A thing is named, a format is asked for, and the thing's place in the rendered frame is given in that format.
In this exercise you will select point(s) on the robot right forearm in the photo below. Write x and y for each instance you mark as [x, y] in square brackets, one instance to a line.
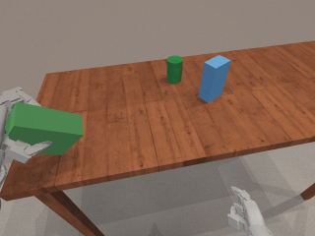
[259, 230]

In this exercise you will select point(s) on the sponge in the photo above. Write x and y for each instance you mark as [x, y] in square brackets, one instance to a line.
[34, 124]

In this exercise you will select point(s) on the robot right hand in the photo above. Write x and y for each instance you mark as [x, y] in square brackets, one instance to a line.
[241, 217]

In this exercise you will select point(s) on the table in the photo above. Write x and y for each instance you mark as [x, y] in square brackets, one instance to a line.
[135, 122]

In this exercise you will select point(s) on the robot left hand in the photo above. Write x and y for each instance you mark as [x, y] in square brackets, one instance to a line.
[17, 150]

